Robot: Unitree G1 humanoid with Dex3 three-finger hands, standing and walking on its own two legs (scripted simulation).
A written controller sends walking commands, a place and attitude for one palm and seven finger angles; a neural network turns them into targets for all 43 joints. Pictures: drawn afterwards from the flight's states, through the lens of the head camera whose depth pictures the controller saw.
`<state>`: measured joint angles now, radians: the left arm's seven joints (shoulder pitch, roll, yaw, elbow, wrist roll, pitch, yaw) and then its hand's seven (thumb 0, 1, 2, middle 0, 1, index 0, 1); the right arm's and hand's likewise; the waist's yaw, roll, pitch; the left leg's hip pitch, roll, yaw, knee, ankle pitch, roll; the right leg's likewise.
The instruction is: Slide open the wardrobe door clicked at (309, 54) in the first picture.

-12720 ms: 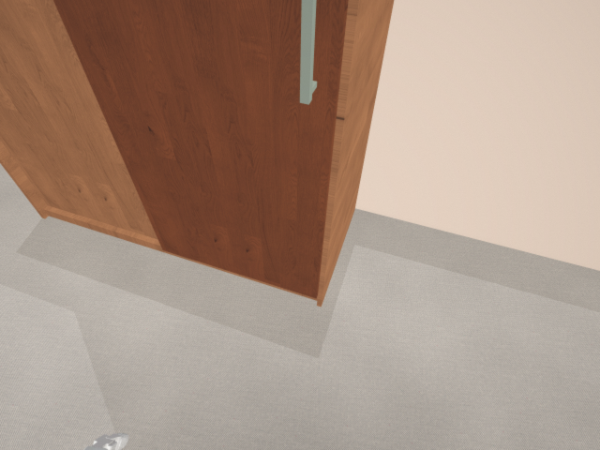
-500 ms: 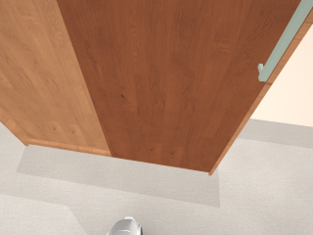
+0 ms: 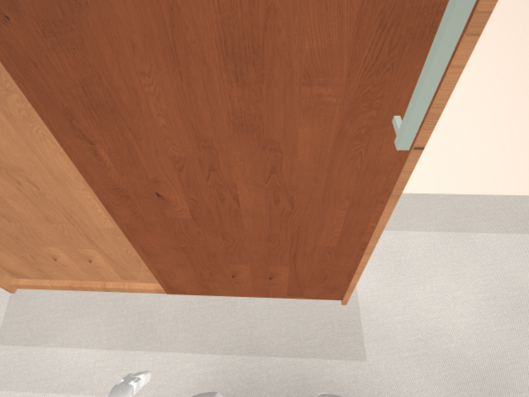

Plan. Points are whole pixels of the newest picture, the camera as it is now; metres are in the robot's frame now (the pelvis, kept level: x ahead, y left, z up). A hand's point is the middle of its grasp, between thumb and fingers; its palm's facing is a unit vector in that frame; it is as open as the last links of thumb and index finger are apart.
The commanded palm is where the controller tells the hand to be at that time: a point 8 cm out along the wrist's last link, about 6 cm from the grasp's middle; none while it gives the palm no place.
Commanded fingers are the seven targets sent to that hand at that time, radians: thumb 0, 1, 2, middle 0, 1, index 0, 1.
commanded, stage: come to a stop and stand still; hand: right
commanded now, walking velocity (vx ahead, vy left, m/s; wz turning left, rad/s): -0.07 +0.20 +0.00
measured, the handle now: (428, 60) +0.48 -0.20 +0.25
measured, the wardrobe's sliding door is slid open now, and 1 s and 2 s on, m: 0.00 0.00 0.00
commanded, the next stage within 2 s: look again from close up in 1.08 s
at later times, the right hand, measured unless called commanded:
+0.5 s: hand out of the picture -0.03 -0.15 -0.15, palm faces -0.01 +0.97 -0.23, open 7.4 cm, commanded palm none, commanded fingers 0.00 -0.90 -0.90 0.20 0.30 0.20 0.30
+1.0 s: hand out of the picture -0.11 -0.09 -0.16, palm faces +0.03 +0.99 -0.16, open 7.4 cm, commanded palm none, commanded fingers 0.00 -0.90 -0.90 0.20 0.30 0.20 0.30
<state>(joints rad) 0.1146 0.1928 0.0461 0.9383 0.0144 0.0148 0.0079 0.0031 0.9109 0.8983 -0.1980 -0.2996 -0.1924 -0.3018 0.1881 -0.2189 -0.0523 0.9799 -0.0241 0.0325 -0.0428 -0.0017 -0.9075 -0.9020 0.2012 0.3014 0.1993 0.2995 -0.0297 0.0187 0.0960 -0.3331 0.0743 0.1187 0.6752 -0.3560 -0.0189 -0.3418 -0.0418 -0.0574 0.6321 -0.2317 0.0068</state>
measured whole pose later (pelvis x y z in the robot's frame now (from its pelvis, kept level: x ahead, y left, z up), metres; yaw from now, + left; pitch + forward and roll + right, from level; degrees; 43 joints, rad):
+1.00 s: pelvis -0.10 +0.06 +0.02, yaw +1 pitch -2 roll +0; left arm 0.28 0.12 0.01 1.16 0.01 0.00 0.04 0.02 0.92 0.90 -0.20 -0.30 -0.20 -0.30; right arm 0.28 -0.11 0.01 1.17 -0.01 0.00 -0.03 0.01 -0.91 -0.90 0.20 0.30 0.20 0.30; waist -0.01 -0.01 0.03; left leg -0.16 -0.01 0.07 0.41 -0.23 0.03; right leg -0.16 -0.06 -0.04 0.40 -0.21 0.04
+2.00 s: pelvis -0.10 +0.03 +0.02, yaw +2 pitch -2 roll +0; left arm 0.22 0.22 -0.01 1.09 0.01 -0.02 0.01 0.01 0.91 0.90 -0.20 -0.30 -0.20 -0.30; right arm 0.25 -0.20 0.01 1.08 -0.02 -0.02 -0.02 0.00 -0.90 -0.90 0.20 0.30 0.20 0.30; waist -0.01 0.00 0.03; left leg -0.19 0.03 0.04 0.47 -0.25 0.00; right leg -0.18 -0.02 -0.05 0.45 -0.24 0.00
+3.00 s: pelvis +0.03 -0.05 +0.01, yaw -1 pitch +0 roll -1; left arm 0.17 0.15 0.01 0.99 0.03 -0.02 0.02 0.01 0.92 0.90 -0.20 -0.30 -0.19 -0.30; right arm 0.27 -0.22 -0.05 1.05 -0.02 0.02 -0.04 0.01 -0.91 -0.90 0.20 0.30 0.20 0.30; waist -0.03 0.06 0.06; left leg -0.33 0.07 0.06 0.87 -0.52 -0.01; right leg -0.31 -0.05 -0.11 0.55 -0.22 0.00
